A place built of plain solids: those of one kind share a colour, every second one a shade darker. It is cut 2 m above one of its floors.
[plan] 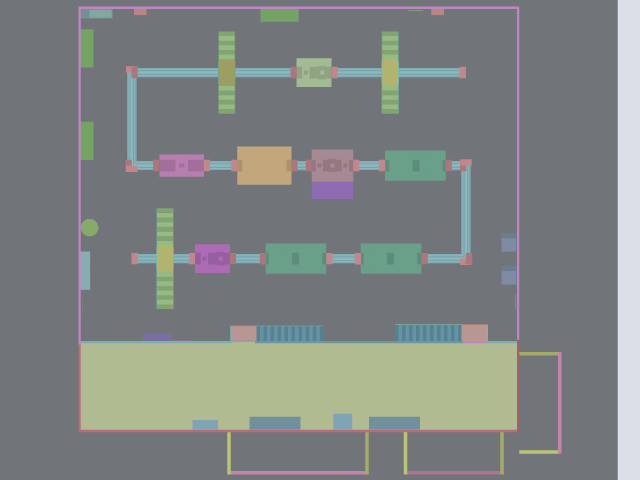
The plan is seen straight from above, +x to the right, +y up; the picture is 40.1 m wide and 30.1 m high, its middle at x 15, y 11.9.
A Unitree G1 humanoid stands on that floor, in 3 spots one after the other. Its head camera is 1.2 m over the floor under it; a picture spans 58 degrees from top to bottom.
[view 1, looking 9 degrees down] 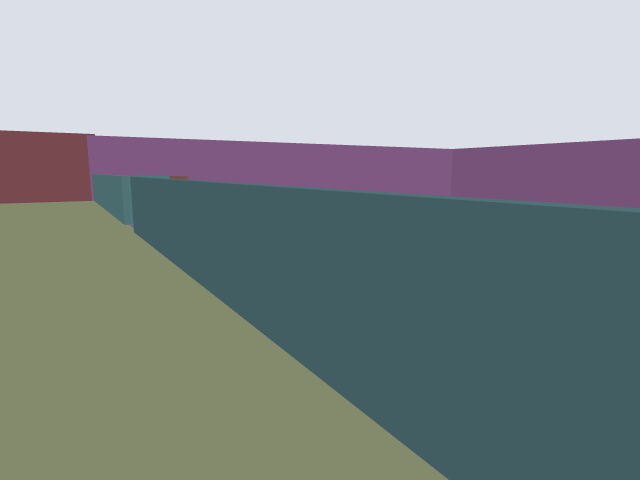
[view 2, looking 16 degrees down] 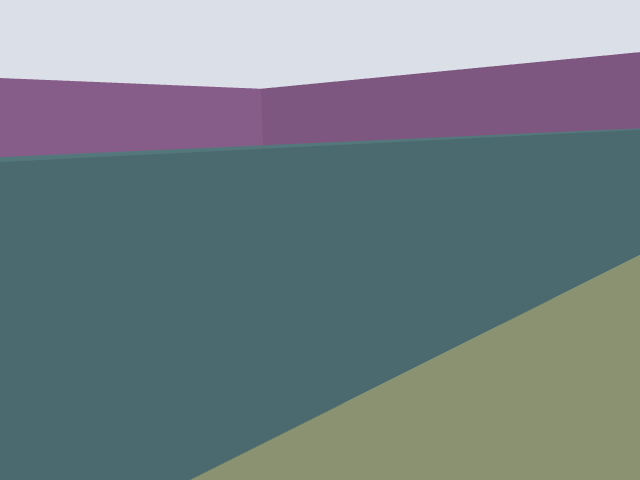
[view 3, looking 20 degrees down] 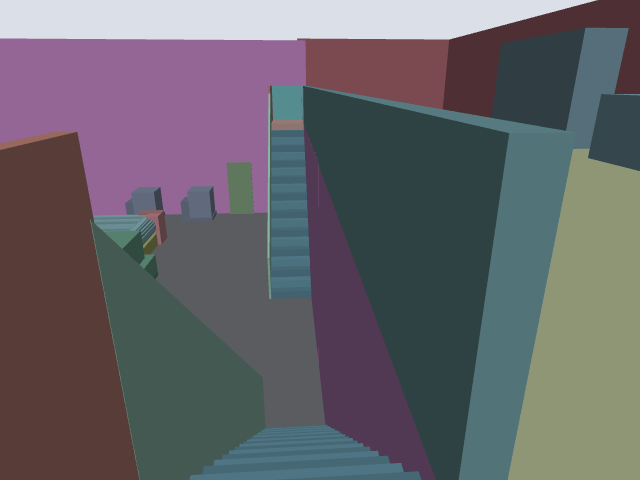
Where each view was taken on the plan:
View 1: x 20.18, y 4.20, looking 149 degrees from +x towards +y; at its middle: mezz_parapet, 2.41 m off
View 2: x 14.72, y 4.20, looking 53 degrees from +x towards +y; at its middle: mezz_parapet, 1.60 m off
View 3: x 10.02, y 6.04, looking -4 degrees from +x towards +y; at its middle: wall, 7.05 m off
